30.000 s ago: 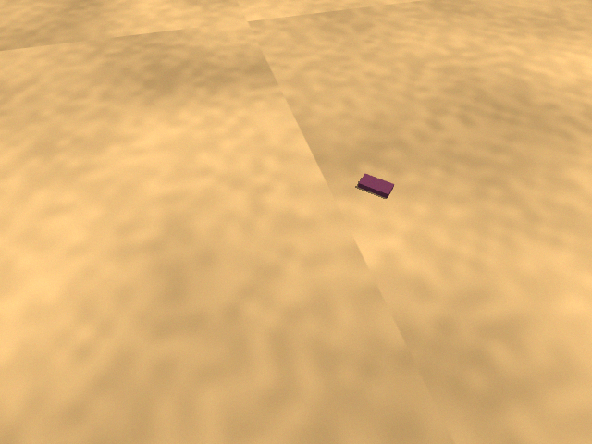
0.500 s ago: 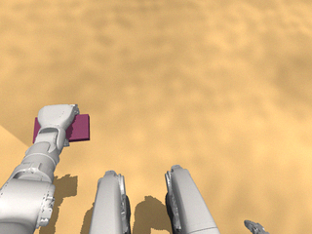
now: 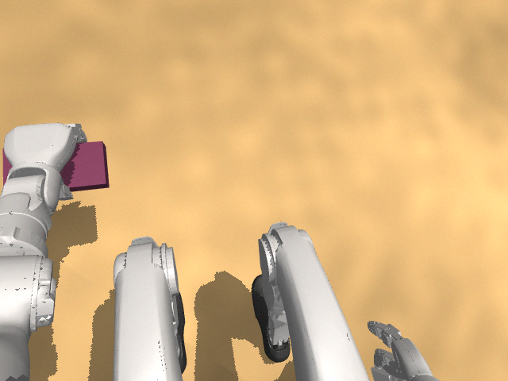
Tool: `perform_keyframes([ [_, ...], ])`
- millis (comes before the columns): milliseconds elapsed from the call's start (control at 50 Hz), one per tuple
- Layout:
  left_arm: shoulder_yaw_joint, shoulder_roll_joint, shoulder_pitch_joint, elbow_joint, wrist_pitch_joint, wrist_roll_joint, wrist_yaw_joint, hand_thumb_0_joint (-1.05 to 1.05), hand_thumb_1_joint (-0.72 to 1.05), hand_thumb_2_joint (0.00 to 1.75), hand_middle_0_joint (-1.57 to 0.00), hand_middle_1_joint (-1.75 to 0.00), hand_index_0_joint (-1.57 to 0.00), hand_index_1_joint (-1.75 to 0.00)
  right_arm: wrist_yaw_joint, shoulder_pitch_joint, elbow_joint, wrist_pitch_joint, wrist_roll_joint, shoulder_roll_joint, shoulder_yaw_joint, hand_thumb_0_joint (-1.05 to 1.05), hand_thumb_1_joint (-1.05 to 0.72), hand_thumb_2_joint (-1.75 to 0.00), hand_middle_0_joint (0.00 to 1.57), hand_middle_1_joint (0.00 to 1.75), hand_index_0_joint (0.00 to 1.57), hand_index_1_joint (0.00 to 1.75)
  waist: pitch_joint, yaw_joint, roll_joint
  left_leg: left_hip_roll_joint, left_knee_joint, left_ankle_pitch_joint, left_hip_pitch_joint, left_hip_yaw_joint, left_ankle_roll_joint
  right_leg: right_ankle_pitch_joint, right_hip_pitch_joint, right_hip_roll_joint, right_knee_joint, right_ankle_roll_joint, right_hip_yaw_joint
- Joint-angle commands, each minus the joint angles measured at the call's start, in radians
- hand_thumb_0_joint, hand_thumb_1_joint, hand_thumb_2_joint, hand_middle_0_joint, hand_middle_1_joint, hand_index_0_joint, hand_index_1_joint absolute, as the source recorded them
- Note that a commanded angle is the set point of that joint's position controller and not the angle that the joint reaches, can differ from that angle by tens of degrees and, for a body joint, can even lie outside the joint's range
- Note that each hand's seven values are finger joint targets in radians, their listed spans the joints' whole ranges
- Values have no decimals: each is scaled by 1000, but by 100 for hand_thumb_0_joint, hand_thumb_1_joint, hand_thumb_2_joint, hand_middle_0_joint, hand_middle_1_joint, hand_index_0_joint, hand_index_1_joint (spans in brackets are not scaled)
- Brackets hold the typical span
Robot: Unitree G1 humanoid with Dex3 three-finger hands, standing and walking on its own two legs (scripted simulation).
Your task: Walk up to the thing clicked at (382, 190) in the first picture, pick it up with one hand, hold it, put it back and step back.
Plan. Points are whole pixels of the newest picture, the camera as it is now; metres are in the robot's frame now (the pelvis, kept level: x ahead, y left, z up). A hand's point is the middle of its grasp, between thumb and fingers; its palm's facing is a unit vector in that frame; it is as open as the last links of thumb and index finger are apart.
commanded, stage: crouch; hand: left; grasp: from above
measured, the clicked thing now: (58, 168) +0.45 +0.29 -0.20
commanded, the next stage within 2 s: lower in 0.70 s
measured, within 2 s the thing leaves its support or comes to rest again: neither
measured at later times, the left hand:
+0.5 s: hand (74, 168) +0.46 +0.28 -0.25, palm faces -0.47 -0.05 -0.88, open 10.5 cm
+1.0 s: hand (79, 169) +0.47 +0.28 -0.29, palm faces -0.49 -0.06 -0.87, open 10.5 cm
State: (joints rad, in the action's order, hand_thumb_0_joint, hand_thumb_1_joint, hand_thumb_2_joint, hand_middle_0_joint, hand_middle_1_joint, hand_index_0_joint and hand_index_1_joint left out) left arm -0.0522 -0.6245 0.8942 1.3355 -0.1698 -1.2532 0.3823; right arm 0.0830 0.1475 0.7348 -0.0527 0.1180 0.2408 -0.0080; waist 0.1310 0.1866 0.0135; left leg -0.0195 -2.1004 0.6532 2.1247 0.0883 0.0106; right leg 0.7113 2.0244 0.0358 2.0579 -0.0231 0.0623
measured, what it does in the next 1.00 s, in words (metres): lowers itself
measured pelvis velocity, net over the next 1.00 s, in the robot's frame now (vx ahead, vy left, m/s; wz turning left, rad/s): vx -0.01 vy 0.00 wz -0.09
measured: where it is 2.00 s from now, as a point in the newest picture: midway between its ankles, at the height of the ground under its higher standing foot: (223, 338)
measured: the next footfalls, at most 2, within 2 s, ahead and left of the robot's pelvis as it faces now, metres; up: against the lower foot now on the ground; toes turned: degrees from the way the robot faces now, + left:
none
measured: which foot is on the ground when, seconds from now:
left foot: down 0.00-1.00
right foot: down 0.00-1.00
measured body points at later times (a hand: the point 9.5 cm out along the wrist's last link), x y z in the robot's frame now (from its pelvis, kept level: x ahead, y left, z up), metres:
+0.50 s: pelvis -0.01 +0.00 -0.07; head +0.25 +0.06 +0.30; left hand +0.48 +0.28 -0.20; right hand +0.02 -0.27 -0.17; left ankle +0.08 +0.12 -0.39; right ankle +0.08 -0.13 -0.39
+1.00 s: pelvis -0.01 +0.00 -0.10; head +0.26 +0.06 +0.26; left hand +0.49 +0.28 -0.24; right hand +0.03 -0.27 -0.20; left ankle +0.08 +0.12 -0.39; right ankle +0.08 -0.13 -0.39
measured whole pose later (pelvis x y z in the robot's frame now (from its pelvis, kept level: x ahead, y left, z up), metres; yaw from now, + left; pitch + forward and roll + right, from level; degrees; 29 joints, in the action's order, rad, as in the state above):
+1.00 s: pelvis -0.01 +0.00 -0.10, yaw -5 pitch +33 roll -10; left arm -0.10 -0.85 1.02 1.51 -0.24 -1.28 0.38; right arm 0.13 0.11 0.72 -0.05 0.17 0.27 0.14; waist -0.03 0.26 -0.05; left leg -0.03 -2.44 0.68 2.35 0.17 0.00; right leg 0.71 2.24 0.07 2.35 -0.03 0.13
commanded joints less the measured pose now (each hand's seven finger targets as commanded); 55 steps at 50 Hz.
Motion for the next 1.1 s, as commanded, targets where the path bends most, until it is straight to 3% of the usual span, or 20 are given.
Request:
perform_keyframes([
  [0, -48, -278, 384, -164, 0, 15, 47, 0, 74, 78, -108, -64, -110, -63, 2, 244, -3, -5, 0, 222, -72, 0, -90, -90, 20, 30, 20, 30, 740, 20, 281, -1, 166, -272, -660, -27, 12, -299, -240, 19, -198, 62, 44],
  [40, -58, -300, 374, -153, -4, 10, 42, 0, 72, 80, -108, -63, -109, -63, 5, 239, 1, -1, 1, 229, -67, 0, -90, -90, 20, 30, 20, 30, 728, 11, 266, -2, 140, -277, -624, -30, 15, -307, -228, 25, -182, 60, 46],
  [180, -63, -329, 413, -112, -30, -3, 45, 0, 70, 77, -106, -64, -107, -63, 20, 241, -3, 3, 12, 234, -47, 0, -91, -90, 20, 30, 20, 30, 697, 38, 284, -5, 80, -243, -556, -25, 15, -289, -195, 34, -121, 59, 61],
  [200, -78, -360, 417, -117, -34, -6, 49, 0, 68, 76, -104, -65, -106, -63, 21, 238, 0, 4, 11, 239, -42, 0, -91, -90, 20, 30, 20, 30, 709, 23, 287, -4, 71, -243, -539, -31, 17, -298, -208, 36, -117, 58, 59],
  [300, -76, -379, 422, -58, -35, -19, 54, 0, 68, 77, -103, -66, -104, -65, 26, 233, -4, 4, 17, 254, -28, 0, -90, -90, 20, 30, 20, 30, 654, 43, 310, -6, 57, -189, -505, -14, 9, -252, -140, 37, -70, 63, 82],
  [340, -92, -399, 421, -47, -34, -17, 61, 0, 68, 77, -103, -65, -104, -63, 26, 229, -4, 4, 20, 259, -20, 0, -90, -90, 20, 30, 20, 30, 654, 41, 306, -7, 45, -178, -487, -11, 8, -249, -138, 35, -53, 61, 87],
  [400, -74, -406, 451, -55, -37, -17, 52, 0, 68, 79, -104, -66, -105, -65, 30, 230, -3, 3, 23, 265, -7, 0, -90, -90, 20, 30, 20, 30, 655, 58, 307, -8, 10, -180, -473, -18, 15, -258, -137, 41, -50, 57, 88],
  [440, -94, -441, 449, -51, -40, -10, 54, 0, 69, 77, -103, -67, -104, -66, 30, 229, -2, 2, 23, 266, -3, 0, -90, -90, 20, 30, 20, 30, 646, 50, 315, -6, 3, -166, -430, -24, 13, -253, -152, 41, -34, 58, 89],
  [500, -88, -444, 476, -62, -45, -4, 55, 0, 68, 75, -102, -66, -104, -64, 28, 215, -3, 2, 27, 270, 8, 0, -90, -90, 20, 30, 20, 30, 641, 56, 322, -11, -11, -146, -420, -18, 11, -237, -126, 46, -19, 60, 99],
  [660, -93, -484, 463, -46, -50, -8, 53, 0, 71, 75, -103, -69, -105, -67, 29, 209, 4, 7, 35, 274, 34, 0, -90, -90, 20, 30, 20, 30, 632, 61, 319, -12, -65, -167, -362, -22, 16, -267, -158, 56, 5, 51, 103],
  [760, -87, -473, 445, -16, -48, -9, 53, 0, 72, 79, -104, -70, -106, -68, 31, 206, 2, 7, 35, 284, 40, 0, -90, -90, 20, 30, 20, 30, 593, 71, 312, -14, -75, -165, -361, -7, 12, -263, -117, 56, 34, 54, 124],
  [800, -86, -506, 469, -45, -52, -7, 49, 0, 66, 79, -103, -67, -104, -66, 32, 190, 0, 9, 34, 283, 47, 0, -90, -90, 20, 30, 20, 30, 607, 62, 348, -16, -89, -174, -353, -12, 14, -277, -128, 62, 38, 54, 117],
  [880, -66, -472, 449, 18, -55, 2, 50, 0, 64, 76, -100, -68, -102, -66, 34, 193, 1, 7, 39, 285, 56, 0, -90, -90, 20, 30, 20, 30, 552, 88, 280, -19, -113, -157, -301, -5, 19, -267, -117, 65, 39, 47, 126],
  [940, -77, -499, 449, 16, -66, -6, 53, 0, 68, 75, -102, -69, -104, -67, 35, 193, -7, 3, 45, 296, 66, 0, -90, -90, 20, 30, 20, 30, 546, 93, 307, -20, -119, -171, -319, 5, 14, -275, -113, 63, 61, 50, 139],
  [980, -86, -521, 457, -9, -74, -13, 60, 0, 69, 77, -104, -69, -105, -67, 36, 181, -10, 6, 47, 299, 74, 0, -90, -90, 20, 30, 20, 30, 586, 79, 361, -20, -120, -199, -364, 9, 7, -290, -113, 66, 79, 54, 142],
  [1060, -70, -495, 440, 43, -76, -20, 77, 0, 75, 80, -108, -71, -109, -69, 42, 176, -12, -3, 54, 308, 81, 0, -90, -90, 20, 30, 20, 30, 539, 111, 365, -24, -136, -211, -372, 24, 4, -299, -67, 67, 99, 54, 157],
  [1080, -97, -536, 468, 8, -85, -22, 87, 0, 75, 78, -107, -72, -109, -70, 43, 180, -14, -3, 58, 314, 87, 0, -90, -90, 20, 30, 20, 30, 553, 110, 382, -24, -137, -215, -359, 22, 4, -307, -98, 68, 97, 52, 159],
])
